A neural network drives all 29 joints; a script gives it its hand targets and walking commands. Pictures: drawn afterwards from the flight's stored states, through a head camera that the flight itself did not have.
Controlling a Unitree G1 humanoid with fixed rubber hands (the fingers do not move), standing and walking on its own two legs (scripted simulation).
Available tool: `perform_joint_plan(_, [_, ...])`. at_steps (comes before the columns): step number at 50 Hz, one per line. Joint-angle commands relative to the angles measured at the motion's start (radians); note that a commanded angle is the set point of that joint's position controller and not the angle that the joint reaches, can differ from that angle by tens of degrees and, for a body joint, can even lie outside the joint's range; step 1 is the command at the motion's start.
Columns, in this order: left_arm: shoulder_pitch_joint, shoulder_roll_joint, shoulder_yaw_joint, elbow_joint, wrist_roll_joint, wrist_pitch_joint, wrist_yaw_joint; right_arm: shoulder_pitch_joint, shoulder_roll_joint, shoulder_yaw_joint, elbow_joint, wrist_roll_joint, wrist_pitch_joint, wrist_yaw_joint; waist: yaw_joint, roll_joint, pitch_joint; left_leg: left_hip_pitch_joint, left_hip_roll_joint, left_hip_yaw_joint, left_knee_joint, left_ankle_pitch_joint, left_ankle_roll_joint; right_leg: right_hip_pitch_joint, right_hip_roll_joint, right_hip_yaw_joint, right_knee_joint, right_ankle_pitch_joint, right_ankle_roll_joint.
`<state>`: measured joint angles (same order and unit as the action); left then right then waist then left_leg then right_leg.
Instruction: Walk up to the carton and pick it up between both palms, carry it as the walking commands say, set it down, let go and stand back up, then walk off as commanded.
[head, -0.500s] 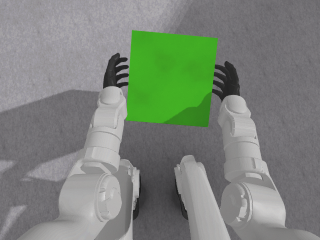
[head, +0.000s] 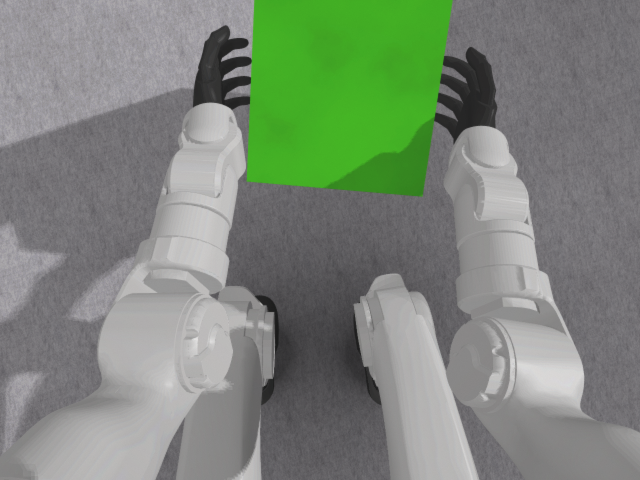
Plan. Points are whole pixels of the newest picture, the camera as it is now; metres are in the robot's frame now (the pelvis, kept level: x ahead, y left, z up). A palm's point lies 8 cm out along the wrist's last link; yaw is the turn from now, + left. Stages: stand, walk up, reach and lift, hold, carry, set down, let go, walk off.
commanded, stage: set down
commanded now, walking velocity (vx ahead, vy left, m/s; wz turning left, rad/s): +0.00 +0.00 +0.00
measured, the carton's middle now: (337, 102) +0.55 -0.05 -0.23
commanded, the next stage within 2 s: none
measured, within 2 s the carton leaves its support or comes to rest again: rests again in 1.86 s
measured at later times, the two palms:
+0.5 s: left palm (231, 117) +0.53 +0.10 -0.20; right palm (448, 133) +0.50 -0.19 -0.20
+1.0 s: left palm (237, 103) +0.55 +0.09 -0.21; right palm (454, 124) +0.51 -0.20 -0.21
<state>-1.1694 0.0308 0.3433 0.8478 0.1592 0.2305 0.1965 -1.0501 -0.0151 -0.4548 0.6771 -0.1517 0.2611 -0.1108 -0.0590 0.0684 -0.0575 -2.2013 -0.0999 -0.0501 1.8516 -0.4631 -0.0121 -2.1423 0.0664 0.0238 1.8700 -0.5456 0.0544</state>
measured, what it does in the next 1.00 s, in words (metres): lowers itself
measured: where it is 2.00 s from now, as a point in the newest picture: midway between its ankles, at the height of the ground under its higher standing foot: (319, 368)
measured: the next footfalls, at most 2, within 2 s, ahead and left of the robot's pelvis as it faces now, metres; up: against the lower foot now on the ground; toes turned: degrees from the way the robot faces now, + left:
none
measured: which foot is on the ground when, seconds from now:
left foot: down 0.00-1.00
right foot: down 0.00-1.00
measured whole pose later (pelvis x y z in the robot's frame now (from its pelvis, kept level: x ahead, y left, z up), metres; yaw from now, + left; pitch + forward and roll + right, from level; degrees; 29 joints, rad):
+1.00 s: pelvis +0.00 -0.01 -0.07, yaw +0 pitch +42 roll -2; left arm -1.40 0.16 0.32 1.01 0.12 0.19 0.13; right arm -1.27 -0.13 -0.45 0.83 -0.11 0.23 -0.04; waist -0.07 0.05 0.15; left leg -2.34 -0.09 -0.05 2.10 -0.51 -0.03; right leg -2.29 0.09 0.01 2.13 -0.59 0.05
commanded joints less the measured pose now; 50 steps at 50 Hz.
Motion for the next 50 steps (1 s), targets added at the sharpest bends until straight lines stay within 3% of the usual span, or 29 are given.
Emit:
perform_joint_plan(1, [-0.612,-0.925,-0.473,-0.006,-0.129,-0.021,-0.275,-0.690,0.819,0.476,-0.001,0.116,-0.036,0.285,-0.124,0.016,-1.058,0.651,-0.080,0.066,-0.088,0.168,-0.011,0.452,0.079,-0.121,-0.110,0.281,-0.013])
perform_joint_plan(2, [-0.634,-0.951,-0.483,-0.034,-0.141,-0.024,-0.276,-0.661,0.821,0.443,0.009,0.113,-0.039,0.290,-0.127,0.063,-1.045,0.681,-0.080,0.070,-0.083,0.193,-0.017,0.417,0.081,-0.121,-0.097,0.298,-0.021])
perform_joint_plan(6, [-0.594,-0.878,-0.413,0.035,-0.076,-0.024,-0.259,-0.641,0.836,0.424,0.077,0.106,-0.030,0.314,-0.066,0.044,-0.999,0.650,-0.072,0.078,-0.062,0.151,-0.004,0.391,0.077,-0.113,-0.079,0.249,-0.015])
perform_joint_plan(8, [-0.557,-0.884,-0.377,0.073,-0.050,-0.019,-0.258,-0.693,0.777,0.406,0.068,0.100,-0.032,0.324,-0.070,0.061,-0.915,0.612,-0.071,0.069,-0.061,0.156,-0.002,0.314,0.075,-0.108,-0.077,0.238,-0.016])
perform_joint_plan(9, [-0.552,-0.876,-0.374,0.039,-0.048,-0.020,-0.258,-0.682,0.808,0.409,0.032,0.121,-0.034,0.332,-0.030,0.076,-0.958,0.638,-0.066,0.079,-0.055,0.178,0.002,0.320,0.075,-0.106,-0.067,0.254,-0.016])
perform_joint_plan(11, [-0.580,-0.860,-0.380,0.060,-0.050,-0.038,-0.256,-0.691,0.795,0.408,0.068,0.115,-0.045,0.330,-0.055,0.035,-0.968,0.625,-0.070,0.066,-0.022,0.205,0.004,0.304,0.080,-0.114,-0.045,0.277,-0.011])
perform_joint_plan(12, [-0.615,-0.841,-0.405,0.010,-0.064,-0.043,-0.255,-0.738,0.799,0.440,0.002,0.156,-0.052,0.334,-0.012,0.062,-1.010,0.618,-0.067,0.082,-0.003,0.240,0.005,0.334,0.077,-0.095,-0.037,0.314,-0.010])
perform_joint_plan(14, [-0.702,-0.846,-0.477,-0.103,-0.128,-0.060,-0.244,-0.757,0.775,0.456,-0.028,0.183,-0.058,0.329,-0.061,0.085,-1.219,0.762,-0.062,0.070,0.025,0.297,-0.006,0.392,0.071,-0.111,0.004,0.352,-0.016])
perform_joint_plan(17, [-0.758,-0.880,-0.544,-0.133,-0.191,-0.065,-0.236,-0.757,0.775,0.485,-0.035,0.194,-0.067,0.313,-0.107,0.094,-1.200,0.755,-0.069,0.065,0.039,0.326,-0.012,0.403,0.067,-0.114,0.023,0.395,-0.021])
perform_joint_plan(18, [-0.775,-0.856,-0.563,-0.149,-0.219,-0.069,-0.234,-0.792,0.760,0.511,-0.051,0.204,-0.066,0.304,-0.118,0.051,-1.198,0.726,-0.066,0.061,0.049,0.327,-0.011,0.405,0.064,-0.119,0.039,0.400,-0.018])
perform_joint_plan(20, [-0.723,-0.845,-0.534,-0.007,-0.223,-0.055,-0.243,-0.763,0.714,0.499,0.027,0.178,-0.063,0.291,-0.167,0.017,-1.090,0.681,-0.066,0.064,0.063,0.198,-0.007,0.410,0.054,-0.128,0.026,0.292,-0.013])
perform_joint_plan(22, [-0.731,-0.823,-0.502,0.025,-0.198,-0.043,-0.262,-0.812,0.678,0.474,0.012,0.142,-0.062,0.291,-0.171,0.013,-0.952,0.590,-0.062,0.063,0.065,0.151,-0.004,0.338,0.045,-0.123,0.032,0.248,-0.014])
perform_joint_plan(26, [-0.770,-0.783,-0.468,0.024,-0.177,-0.053,-0.261,-0.854,0.679,0.454,0.033,0.165,-0.064,0.303,-0.125,0.023,-0.942,0.583,-0.053,0.061,0.075,0.130,0.010,0.309,0.047,-0.121,0.064,0.229,-0.018])
perform_joint_plan(27, [-0.709,-0.792,-0.449,0.046,-0.152,-0.050,-0.262,-0.817,0.733,0.442,0.076,0.188,-0.059,0.319,-0.067,0.080,-0.912,0.592,-0.059,0.087,0.076,0.144,0.011,0.299,0.055,-0.108,0.057,0.228,-0.024])
perform_joint_plan(28, [-0.745,-0.795,-0.440,0.054,-0.160,-0.053,-0.266,-0.872,0.715,0.461,0.037,0.197,-0.064,0.316,-0.075,0.014,-0.944,0.554,-0.060,0.088,0.101,0.118,0.017,0.335,0.059,-0.109,0.057,0.210,-0.021])
perform_joint_plan(30, [-0.727,-0.814,-0.402,0.083,-0.150,-0.050,-0.273,-0.900,0.732,0.458,0.027,0.211,-0.064,0.325,-0.034,0.007,-0.947,0.536,-0.059,0.090,0.098,0.137,0.021,0.367,0.059,-0.111,0.078,0.242,-0.016])
perform_joint_plan(32, [-0.747,-0.785,-0.394,0.066,-0.164,-0.056,-0.275,-0.932,0.752,0.486,-0.020,0.223,-0.061,0.322,-0.031,-0.049,-0.967,0.519,-0.056,0.084,0.122,0.164,0.031,0.369,0.055,-0.117,0.083,0.260,-0.007])
perform_joint_plan(33, [-0.702,-0.801,-0.372,0.120,-0.154,-0.051,-0.277,-0.895,0.740,0.466,0.008,0.197,-0.060,0.319,-0.049,-0.023,-0.930,0.514,-0.058,0.086,0.127,0.170,0.027,0.351,0.056,-0.115,0.089,0.264,-0.010])
perform_joint_plan(35, [-0.677,-0.795,-0.329,0.170,-0.140,-0.045,-0.295,-0.842,0.757,0.448,0.074,0.159,-0.044,0.320,-0.048,-0.077,-0.838,0.430,-0.060,0.101,0.127,0.098,0.029,0.359,0.058,-0.109,0.052,0.207,-0.005])
perform_joint_plan(37, [-0.685,-0.783,-0.338,0.134,-0.137,-0.050,-0.299,-0.853,0.755,0.448,0.031,0.166,-0.045,0.312,-0.034,-0.045,-0.866,0.447,-0.055,0.112,0.142,0.116,0.028,0.364,0.059,-0.092,0.054,0.221,-0.009])
perform_joint_plan(38, [-0.683,-0.773,-0.323,0.174,-0.132,-0.050,-0.312,-0.873,0.763,0.456,0.060,0.158,-0.038,0.314,-0.059,-0.095,-0.805,0.349,-0.053,0.105,0.142,0.094,0.032,0.359,0.060,-0.101,0.060,0.237,-0.001])
perform_joint_plan(39, [-0.694,-0.786,-0.354,0.157,-0.131,-0.049,-0.311,-0.831,0.750,0.439,0.059,0.159,-0.051,0.312,-0.049,-0.021,-0.806,0.385,-0.057,0.118,0.149,0.120,0.023,0.348,0.066,-0.091,0.060,0.254,-0.005])
perform_joint_plan(40, [-0.686,-0.754,-0.334,0.161,-0.120,-0.057,-0.309,-0.838,0.764,0.437,0.085,0.156,-0.051,0.310,-0.020,-0.036,-0.782,0.360,-0.053,0.112,0.143,0.102,0.027,0.346,0.063,-0.087,0.065,0.234,-0.006])
perform_joint_plan(41, [-0.704,-0.758,-0.347,0.161,-0.118,-0.051,-0.311,-0.795,0.742,0.400,0.127,0.136,-0.046,0.309,-0.074,-0.003,-0.764,0.373,-0.055,0.109,0.136,0.084,0.021,0.331,0.064,-0.097,0.064,0.230,-0.009])
perform_joint_plan(42, [-0.676,-0.752,-0.332,0.172,-0.113,-0.046,-0.320,-0.782,0.727,0.408,0.140,0.138,-0.046,0.310,-0.037,0.007,-0.720,0.354,-0.058,0.121,0.130,0.061,0.020,0.317,0.063,-0.090,0.057,0.198,-0.014])
perform_joint_plan(43, [-0.683,-0.750,-0.346,0.145,-0.112,-0.052,-0.315,-0.784,0.742,0.388,0.140,0.134,-0.047,0.310,-0.058,0.015,-0.753,0.400,-0.050,0.107,0.126,0.087,0.024,0.307,0.064,-0.099,0.076,0.214,-0.014])
perform_joint_plan(46, [-0.666,-0.726,-0.313,0.179,-0.104,-0.053,-0.324,-0.762,0.736,0.395,0.165,0.117,-0.040,0.313,-0.047,-0.052,-0.712,0.327,-0.049,0.115,0.138,0.067,0.025,0.327,0.064,-0.094,0.058,0.210,-0.005])
perform_joint_plan(47, [-0.651,-0.720,-0.307,0.178,-0.087,-0.054,-0.325,-0.757,0.737,0.389,0.165,0.122,-0.042,0.316,-0.025,-0.025,-0.708,0.363,-0.044,0.107,0.147,0.096,0.030,0.310,0.065,-0.084,0.078,0.220,-0.008])
perform_joint_plan(50, [-0.642,-0.748,-0.319,0.175,-0.103,-0.054,-0.325,-0.779,0.729,0.391,0.113,0.121,-0.055,0.320,-0.044,-0.010,-0.735,0.390,-0.053,0.108,0.160,0.144,0.020,0.271,0.064,-0.094,0.084,0.239,-0.011])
